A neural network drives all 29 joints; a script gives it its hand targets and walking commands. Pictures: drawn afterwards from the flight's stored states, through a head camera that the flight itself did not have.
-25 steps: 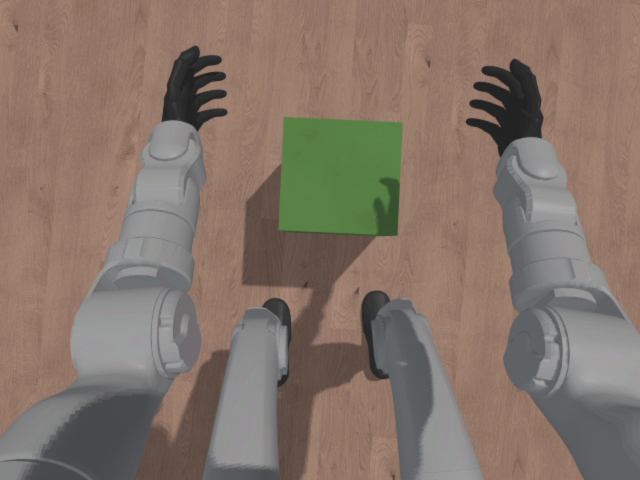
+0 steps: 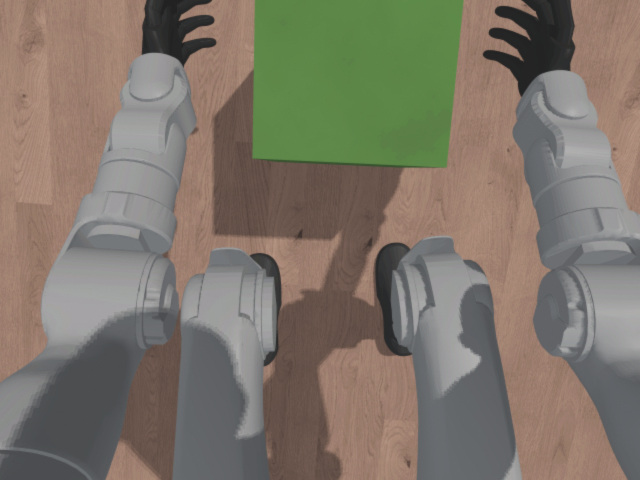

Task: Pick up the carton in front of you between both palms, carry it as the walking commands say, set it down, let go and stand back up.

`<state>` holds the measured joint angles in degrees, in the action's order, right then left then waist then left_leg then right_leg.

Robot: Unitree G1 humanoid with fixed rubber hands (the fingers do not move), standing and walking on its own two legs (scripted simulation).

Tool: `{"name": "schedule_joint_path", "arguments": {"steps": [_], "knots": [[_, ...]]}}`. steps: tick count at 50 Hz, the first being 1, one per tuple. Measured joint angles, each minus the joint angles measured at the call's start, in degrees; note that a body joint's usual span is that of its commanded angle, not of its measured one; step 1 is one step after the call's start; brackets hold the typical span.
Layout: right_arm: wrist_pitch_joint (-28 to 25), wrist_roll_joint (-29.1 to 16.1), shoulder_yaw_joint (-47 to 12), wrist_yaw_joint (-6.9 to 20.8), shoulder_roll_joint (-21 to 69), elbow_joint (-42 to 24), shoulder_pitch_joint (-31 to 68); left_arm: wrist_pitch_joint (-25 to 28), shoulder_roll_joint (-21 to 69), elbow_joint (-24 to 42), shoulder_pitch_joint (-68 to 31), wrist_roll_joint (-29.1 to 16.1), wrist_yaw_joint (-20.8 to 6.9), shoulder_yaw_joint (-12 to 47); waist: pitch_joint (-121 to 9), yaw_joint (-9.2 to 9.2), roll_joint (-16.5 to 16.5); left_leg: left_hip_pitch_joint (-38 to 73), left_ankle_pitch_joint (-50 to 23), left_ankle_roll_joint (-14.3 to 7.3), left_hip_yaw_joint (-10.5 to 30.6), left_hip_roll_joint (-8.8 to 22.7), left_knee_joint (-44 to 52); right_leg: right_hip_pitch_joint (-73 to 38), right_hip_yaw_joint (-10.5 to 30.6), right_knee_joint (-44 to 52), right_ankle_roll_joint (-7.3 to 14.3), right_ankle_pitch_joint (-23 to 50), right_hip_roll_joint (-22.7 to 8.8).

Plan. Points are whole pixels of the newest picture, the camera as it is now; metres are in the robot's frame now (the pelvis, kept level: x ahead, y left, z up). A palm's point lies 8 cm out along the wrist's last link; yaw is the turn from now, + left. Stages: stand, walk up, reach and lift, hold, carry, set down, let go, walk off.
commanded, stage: reach and lift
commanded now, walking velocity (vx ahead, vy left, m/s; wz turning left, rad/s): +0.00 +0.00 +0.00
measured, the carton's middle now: (346, 89) +0.50 -0.04 -0.29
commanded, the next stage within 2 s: none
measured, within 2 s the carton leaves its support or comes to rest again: leaves its support in 1.02 s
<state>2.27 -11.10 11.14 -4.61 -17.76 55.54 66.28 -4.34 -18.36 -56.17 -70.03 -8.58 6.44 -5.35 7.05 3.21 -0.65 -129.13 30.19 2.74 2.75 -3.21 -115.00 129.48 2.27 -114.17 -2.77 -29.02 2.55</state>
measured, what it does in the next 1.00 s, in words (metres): stands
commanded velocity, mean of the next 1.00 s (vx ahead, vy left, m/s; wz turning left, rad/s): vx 0.00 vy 0.00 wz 0.00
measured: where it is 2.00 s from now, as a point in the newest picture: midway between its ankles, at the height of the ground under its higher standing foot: (330, 323)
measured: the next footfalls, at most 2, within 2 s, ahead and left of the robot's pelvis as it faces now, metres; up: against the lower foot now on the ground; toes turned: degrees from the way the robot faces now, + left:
none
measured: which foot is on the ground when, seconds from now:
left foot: down 0.00-1.00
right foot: down 0.00-1.00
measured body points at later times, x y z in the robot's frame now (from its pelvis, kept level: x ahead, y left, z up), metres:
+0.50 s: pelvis +0.00 +0.00 -0.04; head +0.36 -0.01 +0.22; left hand +0.54 +0.14 -0.23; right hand +0.50 -0.22 -0.23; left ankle +0.11 +0.13 -0.38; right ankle +0.12 -0.13 -0.38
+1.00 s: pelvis +0.00 +0.00 -0.05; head +0.35 +0.00 +0.22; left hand +0.54 +0.11 -0.22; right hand +0.52 -0.19 -0.22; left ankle +0.11 +0.13 -0.38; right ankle +0.12 -0.13 -0.38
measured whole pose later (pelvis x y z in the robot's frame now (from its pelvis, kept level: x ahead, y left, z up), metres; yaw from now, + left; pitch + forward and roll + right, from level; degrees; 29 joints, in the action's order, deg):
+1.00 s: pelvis +0.00 +0.00 -0.05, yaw +0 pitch +38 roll -1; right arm 2.5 -11.6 8.7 -9.3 -14.4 64.5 76.8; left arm -3.2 -13.8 -67.0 -80.6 -7.9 10.0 -4.6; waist 15.9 3.3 -1.0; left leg -131.5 31.5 2.8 2.8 -4.2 -125.4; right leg 131.6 1.9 -124.4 -2.9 -30.4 2.0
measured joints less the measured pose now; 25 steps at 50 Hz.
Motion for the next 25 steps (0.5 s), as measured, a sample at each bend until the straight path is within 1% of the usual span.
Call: {"name": "schedule_joint_path", "arguments": {"steps": [5, 8, 12, 17, 25], "knots": [[-1.18, -0.83, -1.64, -0.69, -0.75, 5.67, 5.84, 1.33, -1.29, -5.69, -5.42, -1.64, -0.15, 1.30, 5.32, -0.03, 0.14, -1.87, -0.55, 0.24, -0.11, 0.05, -3.84, 2.04, -0.07, -3.87, 0.06, 0.70, 0.07], [-2.07, -1.65, -2.72, -1.18, -1.34, 7.24, 7.99, 2.26, -1.79, -7.39, -7.74, -2.84, -0.09, 2.37, 8.78, 0.03, 0.29, -2.31, -0.54, 0.39, -0.13, -0.10, -5.93, 2.49, -0.26, -6.11, 0.28, 0.60, -0.39], [-2.97, -2.79, -3.37, -1.75, -1.21, 7.39, 8.21, 3.19, -2.23, -7.13, -8.15, -3.61, 0.21, 4.01, 11.72, -0.12, 1.34, -1.66, 0.52, 0.57, 0.07, 0.27, -8.30, 1.96, -0.90, -8.48, 0.98, -0.41, -0.88], [-3.77, -4.00, -4.63, -2.15, -1.13, 6.67, 7.18, 3.78, -2.56, -5.91, -6.79, -5.02, 0.43, 5.89, 10.80, -0.19, 1.15, -1.96, 1.82, 0.46, 0.20, 0.52, -9.85, 2.21, -1.17, -9.78, 1.03, -1.50, -0.89], [-4.14, -3.33, -4.99, -2.19, 0.00, 7.67, 6.11, 4.37, -0.53, -7.65, -5.90, -4.10, 0.49, 4.78, 8.08, -0.23, 0.23, -2.58, 2.13, -0.06, -0.18, 0.81, -9.68, 2.80, -0.83, -9.40, 0.57, -1.63, -0.69]]}}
